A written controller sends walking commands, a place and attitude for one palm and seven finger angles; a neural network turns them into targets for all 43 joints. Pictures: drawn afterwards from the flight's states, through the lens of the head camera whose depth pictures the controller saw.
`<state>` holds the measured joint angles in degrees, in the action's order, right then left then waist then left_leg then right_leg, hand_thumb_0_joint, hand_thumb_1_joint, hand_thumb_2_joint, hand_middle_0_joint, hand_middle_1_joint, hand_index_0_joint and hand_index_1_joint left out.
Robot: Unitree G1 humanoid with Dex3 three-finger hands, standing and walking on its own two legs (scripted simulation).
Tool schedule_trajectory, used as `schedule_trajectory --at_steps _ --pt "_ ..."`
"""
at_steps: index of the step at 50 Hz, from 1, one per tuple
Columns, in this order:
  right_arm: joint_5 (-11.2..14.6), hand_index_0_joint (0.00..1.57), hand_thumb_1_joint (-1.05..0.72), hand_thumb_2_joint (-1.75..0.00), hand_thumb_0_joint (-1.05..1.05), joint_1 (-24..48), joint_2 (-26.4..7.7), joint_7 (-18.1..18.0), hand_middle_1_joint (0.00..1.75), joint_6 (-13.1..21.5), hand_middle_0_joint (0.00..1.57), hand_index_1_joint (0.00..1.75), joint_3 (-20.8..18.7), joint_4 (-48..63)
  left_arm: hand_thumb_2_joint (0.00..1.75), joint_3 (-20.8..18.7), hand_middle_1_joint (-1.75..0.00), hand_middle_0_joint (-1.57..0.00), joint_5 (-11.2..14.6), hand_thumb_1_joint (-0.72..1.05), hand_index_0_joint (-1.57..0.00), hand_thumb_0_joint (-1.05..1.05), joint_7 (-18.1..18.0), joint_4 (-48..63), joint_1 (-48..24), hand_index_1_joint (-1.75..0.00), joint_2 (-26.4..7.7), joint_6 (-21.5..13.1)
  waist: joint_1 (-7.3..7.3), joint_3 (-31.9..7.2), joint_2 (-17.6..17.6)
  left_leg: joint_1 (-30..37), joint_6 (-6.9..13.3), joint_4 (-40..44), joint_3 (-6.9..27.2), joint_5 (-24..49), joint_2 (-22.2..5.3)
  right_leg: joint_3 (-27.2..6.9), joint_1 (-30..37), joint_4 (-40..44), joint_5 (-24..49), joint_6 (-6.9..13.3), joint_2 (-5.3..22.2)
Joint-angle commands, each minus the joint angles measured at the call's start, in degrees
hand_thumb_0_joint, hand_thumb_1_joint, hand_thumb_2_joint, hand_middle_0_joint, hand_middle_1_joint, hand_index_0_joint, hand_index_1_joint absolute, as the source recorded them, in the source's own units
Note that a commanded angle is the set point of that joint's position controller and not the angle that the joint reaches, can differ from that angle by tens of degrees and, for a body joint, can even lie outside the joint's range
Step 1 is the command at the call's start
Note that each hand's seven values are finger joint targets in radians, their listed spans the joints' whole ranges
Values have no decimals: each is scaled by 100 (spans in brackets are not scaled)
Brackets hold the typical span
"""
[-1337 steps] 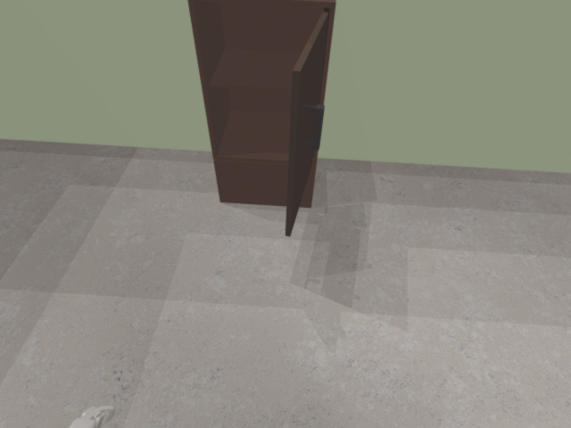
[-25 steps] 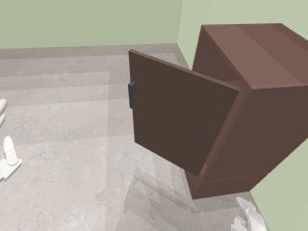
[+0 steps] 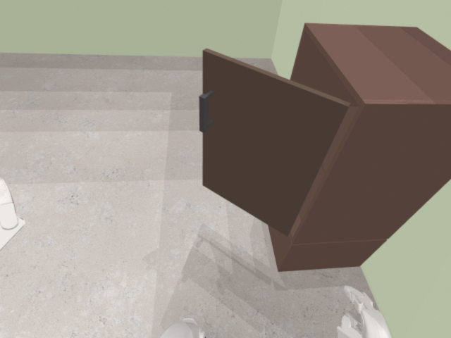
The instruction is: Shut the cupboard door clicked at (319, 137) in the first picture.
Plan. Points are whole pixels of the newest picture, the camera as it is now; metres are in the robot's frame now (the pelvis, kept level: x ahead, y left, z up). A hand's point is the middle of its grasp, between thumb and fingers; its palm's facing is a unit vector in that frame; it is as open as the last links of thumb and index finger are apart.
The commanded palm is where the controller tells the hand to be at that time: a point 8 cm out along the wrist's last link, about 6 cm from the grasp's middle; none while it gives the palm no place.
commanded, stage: step back with the hand held close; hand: left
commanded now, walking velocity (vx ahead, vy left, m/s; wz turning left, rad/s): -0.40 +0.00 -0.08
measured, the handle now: (207, 111) +0.75 +0.09 -0.03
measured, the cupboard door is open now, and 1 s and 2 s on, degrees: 50 50 50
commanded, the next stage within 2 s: stop stepping back and stand still in 0.08 s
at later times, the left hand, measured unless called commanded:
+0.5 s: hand out of the picture +0.12 +0.27 +0.20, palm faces +0.40 -0.83 -0.39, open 7.4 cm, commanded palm +0.06 +0.31 +0.20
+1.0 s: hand out of the picture +0.11 +0.28 +0.20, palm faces +0.33 -0.80 -0.50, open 7.4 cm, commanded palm +0.07 +0.33 +0.20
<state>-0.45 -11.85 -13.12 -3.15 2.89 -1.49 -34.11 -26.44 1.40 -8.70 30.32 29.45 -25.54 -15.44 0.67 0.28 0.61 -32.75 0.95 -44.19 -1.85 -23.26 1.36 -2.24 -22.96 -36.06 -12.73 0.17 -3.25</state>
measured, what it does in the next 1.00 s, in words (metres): walks backwards: left foot, then right foot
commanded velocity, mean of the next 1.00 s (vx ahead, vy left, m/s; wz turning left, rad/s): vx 0.02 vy -0.01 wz -0.01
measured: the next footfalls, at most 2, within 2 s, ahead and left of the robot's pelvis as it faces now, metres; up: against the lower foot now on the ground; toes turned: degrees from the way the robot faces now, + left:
left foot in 0.12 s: +0.04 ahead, +0.13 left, +0.00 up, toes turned -4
right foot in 0.34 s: -0.10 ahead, -0.05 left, +0.00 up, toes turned -4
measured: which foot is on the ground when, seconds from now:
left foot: up 0.00-0.10, down 0.12-1.00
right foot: down 0.00-0.12, up 0.14-0.32, down 0.34-1.00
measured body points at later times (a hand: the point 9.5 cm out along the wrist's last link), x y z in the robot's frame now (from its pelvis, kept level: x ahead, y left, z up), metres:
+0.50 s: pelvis -0.09 +0.02 +0.01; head -0.11 +0.04 +0.46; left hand +0.10 +0.31 +0.22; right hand +0.04 -0.21 -0.07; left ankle +0.03 +0.12 -0.72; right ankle -0.16 -0.11 -0.72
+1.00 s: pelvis -0.10 +0.04 +0.02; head -0.10 +0.05 +0.47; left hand +0.09 +0.32 +0.23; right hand +0.04 -0.19 -0.07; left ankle +0.01 +0.12 -0.71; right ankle -0.14 -0.05 -0.72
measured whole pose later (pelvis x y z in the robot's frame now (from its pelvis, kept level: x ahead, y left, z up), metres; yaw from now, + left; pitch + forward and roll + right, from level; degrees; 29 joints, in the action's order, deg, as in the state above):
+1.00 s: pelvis -0.10 +0.04 +0.02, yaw -5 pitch +0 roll -2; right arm -0.6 -13.9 -10.4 -2.7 5.1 1.6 -35.1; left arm -24.4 3.1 -9.1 33.3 36.2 -26.2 -11.6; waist 0.3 -1.4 -1.4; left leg -24.2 -0.3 -32.2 -1.8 -13.2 -0.1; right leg -0.6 -8.8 -26.8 -17.6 2.9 -4.8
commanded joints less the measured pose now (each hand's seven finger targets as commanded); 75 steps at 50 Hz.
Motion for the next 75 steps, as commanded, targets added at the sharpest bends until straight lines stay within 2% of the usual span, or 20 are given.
schedule_trajectory --at_steps 1,4,6,9,18,21,29,33,38,43,45,47,49,53,59,64,68,72,73,75 --pt "61 20 -90 -90 0 336 -444 -23 30 93 20 30 -238 741 90 -544 -30 -20 41 90 -20 0 -232 833 -339 -30 -1096 -91 77 -447 1184 1147 -167 -1270 317 -346 -143 -1885 -1030 2236 -1022 886 1957" --pt "84 20 -90 -90 0 365 -507 -170 30 132 20 30 -115 640 90 -438 -30 -20 17 90 -20 0 -257 827 -616 -30 -1072 -101 136 52 140 1471 -63 1624 359 148 -244 -789 -908 1128 -461 269 993" --pt "21 20 -90 -90 0 576 -826 -289 30 295 20 30 -202 719 90 -546 -30 -20 -11 90 -20 0 -287 1147 -689 -30 -997 -220 18 -39 -2240 -472 672 3014 2023 89 -1879 -69 582 -1150 -414 -168 -85" --pt "-24 20 -90 -90 0 373 -677 -183 30 558 20 30 -384 662 90 -939 -30 -20 68 90 -20 0 -212 1246 -240 -30 -1215 -283 -56 -1081 -1435 -404 911 3004 1923 -243 -2262 -256 1134 -2593 -1215 -142 -202" --pt "-30 20 -90 -90 0 128 -619 -95 30 739 20 30 -87 475 90 -721 -30 -20 141 90 -20 0 -193 1141 -232 -30 -1013 57 90 -495 -693 1439 -106 2068 507 -195 -781 -131 645 1489 -644 267 378" --pt "91 20 -90 -90 0 155 -539 -153 30 666 20 30 -149 503 90 -515 -30 -20 266 90 -20 0 -214 812 -346 -30 -893 179 105 -1163 -231 2640 -137 1608 284 839 -631 -236 427 1485 -391 236 436" --pt "1 20 -90 -90 0 431 -482 -208 30 232 20 30 -5 567 90 -363 -30 -20 174 90 -20 0 -222 588 -410 -30 -954 394 136 459 611 1788 -175 491 46 258 -346 -1096 -971 2616 -3014 780 1255" --pt "73 20 -90 -90 0 334 -604 -233 30 417 20 30 -42 474 90 -192 -30 -20 90 90 -20 0 -230 531 -1218 -30 -965 292 159 463 117 2049 -52 1167 267 748 -432 -449 -586 1878 -1677 476 891" --pt "53 20 -90 -90 0 438 -728 -281 30 654 20 30 -48 634 90 -403 -30 -20 18 90 -20 0 -180 1091 -1097 -30 -1064 82 -21 206 -2166 805 -74 4218 2090 -2778 -1327 415 1002 -356 -1459 -7 -304" --pt "28 20 -90 -90 0 251 -490 -115 30 715 20 30 -65 742 90 -651 -30 -20 159 90 -20 0 -153 1444 307 -30 -1063 89 -100 -964 -1076 1466 -200 2954 549 -688 -664 322 1781 1256 -980 210 18" --pt "-13 20 -90 -90 0 313 -421 -56 30 571 20 30 -53 796 90 -672 -30 -20 201 90 -20 0 -153 1450 445 -30 -1051 124 -22 -913 -312 1711 -187 1606 144 417 -353 -795 1196 2067 -1019 452 806" --pt "16 20 -90 -90 0 187 -466 -20 30 451 20 30 -88 611 90 -719 -30 -20 256 90 -20 0 -210 996 450 -30 -999 205 -11 -678 461 1630 -201 754 268 764 -332 -1661 553 2419 -1377 779 1486" --pt "68 20 -90 -90 0 136 -493 -40 30 324 20 30 -93 581 90 -545 -30 -20 291 90 -20 0 -239 545 459 -30 -775 338 66 -370 657 1662 -167 730 383 966 -439 -1384 305 2224 -1164 806 1423" --pt "142 20 -90 -90 0 331 -650 -239 30 408 20 30 -55 487 90 -223 -30 -20 190 90 -20 0 -201 10 -618 -30 -796 374 63 -36 45 2234 25 1764 576 1826 -657 -522 339 1549 259 100 575" --pt "115 20 -90 -90 0 449 -613 -279 30 588 20 30 68 561 90 95 -30 -20 20 90 -20 0 -118 603 -1436 -30 -745 158 -8 39 -593 1805 216 3106 1394 -50 -1042 -114 871 1251 -305 -34 272" --pt "33 20 -90 -90 0 413 -501 -178 30 710 20 30 57 727 90 -426 -30 -20 55 90 -20 0 -166 1496 -261 -30 -1008 9 -94 -823 -1183 1982 101 2997 1064 364 -852 38 1507 1305 -94 72 272" --pt "20 20 -90 -90 0 272 -518 -130 30 568 20 30 4 728 90 -1040 -30 -20 222 90 -20 0 -202 1120 1000 -30 -1271 31 -83 -1303 -722 2079 7 2234 685 2197 -733 -70 1793 1401 695 121 384" --pt "107 20 -90 -90 0 233 -560 -149 30 373 20 30 -36 697 90 -849 -30 -20 335 90 -20 0 -176 689 952 -30 -991 111 5 -1280 -584 2346 -1 1848 476 3149 -780 -214 1506 1357 1467 79 455" --pt "343 20 -90 -90 0 890 -1020 310 30 985 20 30 -116 -56 90 2277 -30 -20 37 90 -20 0 555 -3100 -129 -30 538 702 190 -635 -463 2324 8 1029 426 4556 -807 289 636 740 2324 165 757" --pt "156 20 -90 -90 0 243 -1314 330 30 558 20 30 -302 -315 90 2021 -30 -20 -94 90 -20 0 745 -3440 -265 -30 342 1521 111 -856 -324 2741 -3 992 503 4810 -910 -19 430 641 1439 188 709"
